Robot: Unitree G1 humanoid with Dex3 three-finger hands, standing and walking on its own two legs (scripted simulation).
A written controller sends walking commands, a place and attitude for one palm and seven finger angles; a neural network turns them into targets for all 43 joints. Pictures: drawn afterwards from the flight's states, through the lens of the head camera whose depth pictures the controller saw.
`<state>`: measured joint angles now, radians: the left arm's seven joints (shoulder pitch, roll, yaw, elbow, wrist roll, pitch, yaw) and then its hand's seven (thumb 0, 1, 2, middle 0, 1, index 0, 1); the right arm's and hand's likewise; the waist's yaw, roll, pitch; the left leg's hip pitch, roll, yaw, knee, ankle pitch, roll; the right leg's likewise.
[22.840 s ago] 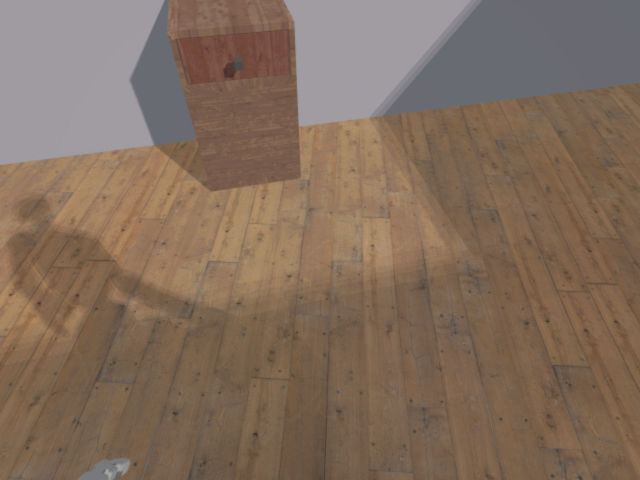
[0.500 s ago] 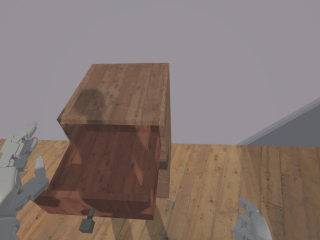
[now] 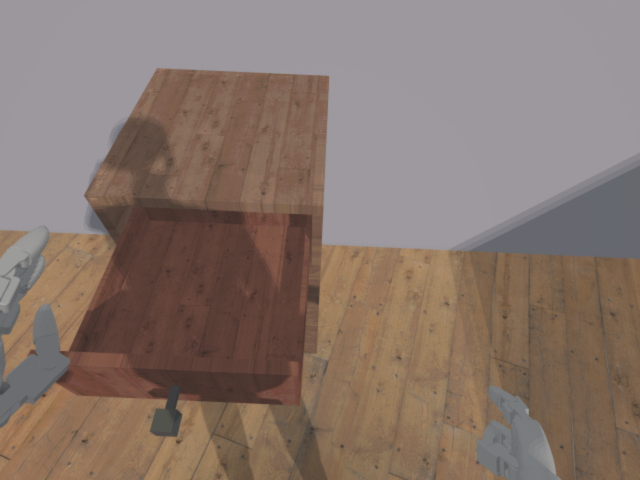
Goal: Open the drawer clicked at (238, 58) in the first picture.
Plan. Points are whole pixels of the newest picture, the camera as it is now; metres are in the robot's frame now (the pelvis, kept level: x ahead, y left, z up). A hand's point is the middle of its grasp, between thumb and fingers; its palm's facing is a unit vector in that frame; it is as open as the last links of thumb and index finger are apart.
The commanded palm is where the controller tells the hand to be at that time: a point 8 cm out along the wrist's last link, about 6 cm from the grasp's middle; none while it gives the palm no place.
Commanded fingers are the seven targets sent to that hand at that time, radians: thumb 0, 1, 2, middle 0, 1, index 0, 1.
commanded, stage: step back with the hand held close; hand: left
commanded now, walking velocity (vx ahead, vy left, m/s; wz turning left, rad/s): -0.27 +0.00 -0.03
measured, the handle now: (169, 410) +0.23 +0.24 -0.16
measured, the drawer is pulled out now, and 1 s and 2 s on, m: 0.30 0.30 0.30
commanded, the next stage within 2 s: stop stepping back and stand still in 1.34 s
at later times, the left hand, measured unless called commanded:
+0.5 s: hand (5, 410) +0.15 +0.25 +0.16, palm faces +0.34 -0.83 -0.45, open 7.4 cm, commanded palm +0.09 +0.30 +0.18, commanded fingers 0.00 0.90 0.90 -0.20 -0.30 -0.20 -0.30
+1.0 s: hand out of the picture +0.11 +0.26 +0.16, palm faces +0.35 -0.80 -0.49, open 7.4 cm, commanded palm +0.04 +0.29 +0.18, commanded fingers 0.00 0.90 0.90 -0.20 -0.30 -0.20 -0.30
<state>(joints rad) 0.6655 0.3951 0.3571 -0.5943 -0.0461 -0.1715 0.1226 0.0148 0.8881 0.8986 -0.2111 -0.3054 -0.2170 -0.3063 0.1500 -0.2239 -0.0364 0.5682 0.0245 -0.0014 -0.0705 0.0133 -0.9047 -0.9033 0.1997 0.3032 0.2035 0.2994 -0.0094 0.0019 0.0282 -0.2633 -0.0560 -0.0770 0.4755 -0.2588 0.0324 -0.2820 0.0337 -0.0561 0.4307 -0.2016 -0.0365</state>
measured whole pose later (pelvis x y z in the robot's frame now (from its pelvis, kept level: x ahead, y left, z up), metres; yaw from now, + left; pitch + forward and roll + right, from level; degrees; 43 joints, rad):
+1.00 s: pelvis -0.09 +0.01 -0.01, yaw +1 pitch +4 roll -1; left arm 0.66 0.43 0.43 -0.67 -0.04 -0.23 0.15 0.01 0.89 0.90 -0.21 -0.31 -0.22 -0.31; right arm 0.17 -0.17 -0.04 0.61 -0.01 -0.08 -0.06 0.01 -0.90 -0.90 0.20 0.30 0.20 0.30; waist -0.02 -0.06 0.00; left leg -0.43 -0.01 -0.03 0.59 -0.24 0.01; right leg -0.49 0.04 0.00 0.81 -0.40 0.00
